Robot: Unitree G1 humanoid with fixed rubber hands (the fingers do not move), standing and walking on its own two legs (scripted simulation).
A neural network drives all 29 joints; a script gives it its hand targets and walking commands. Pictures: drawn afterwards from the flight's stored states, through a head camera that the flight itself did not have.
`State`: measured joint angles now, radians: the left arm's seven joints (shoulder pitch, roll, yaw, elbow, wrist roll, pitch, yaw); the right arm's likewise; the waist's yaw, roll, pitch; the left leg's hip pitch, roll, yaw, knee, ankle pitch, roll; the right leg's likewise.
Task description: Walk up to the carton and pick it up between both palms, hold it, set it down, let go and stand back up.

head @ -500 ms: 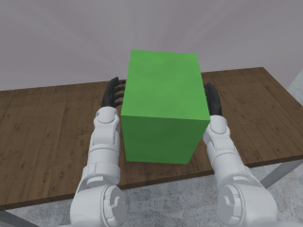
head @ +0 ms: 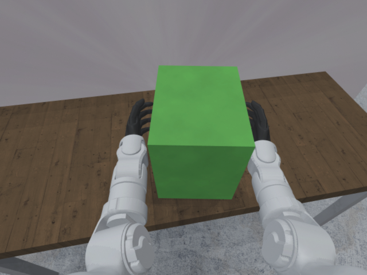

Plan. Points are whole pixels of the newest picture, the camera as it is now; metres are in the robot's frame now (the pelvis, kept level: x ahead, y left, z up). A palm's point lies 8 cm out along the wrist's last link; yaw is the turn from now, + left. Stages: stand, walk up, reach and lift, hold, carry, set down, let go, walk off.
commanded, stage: set down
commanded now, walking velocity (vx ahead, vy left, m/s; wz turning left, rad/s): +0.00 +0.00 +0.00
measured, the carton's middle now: (196, 134) +0.43 +0.00 +0.04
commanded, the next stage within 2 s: none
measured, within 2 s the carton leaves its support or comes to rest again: rests again in 1.16 s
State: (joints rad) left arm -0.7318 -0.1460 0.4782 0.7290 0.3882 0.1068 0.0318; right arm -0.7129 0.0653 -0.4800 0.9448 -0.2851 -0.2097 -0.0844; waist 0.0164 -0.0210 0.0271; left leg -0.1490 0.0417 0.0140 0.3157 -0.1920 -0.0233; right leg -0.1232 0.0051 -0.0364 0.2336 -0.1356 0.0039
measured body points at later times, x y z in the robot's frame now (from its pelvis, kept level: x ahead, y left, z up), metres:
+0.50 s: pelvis +0.00 +0.00 +0.00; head +0.05 +0.00 +0.45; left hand +0.42 +0.14 +0.06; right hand +0.42 -0.15 +0.06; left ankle -0.02 +0.13 -0.75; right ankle -0.01 -0.12 -0.75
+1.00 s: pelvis +0.00 +0.00 +0.00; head +0.07 +0.00 +0.44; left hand +0.42 +0.14 +0.03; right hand +0.42 -0.15 +0.04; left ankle -0.02 +0.13 -0.75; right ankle -0.01 -0.12 -0.75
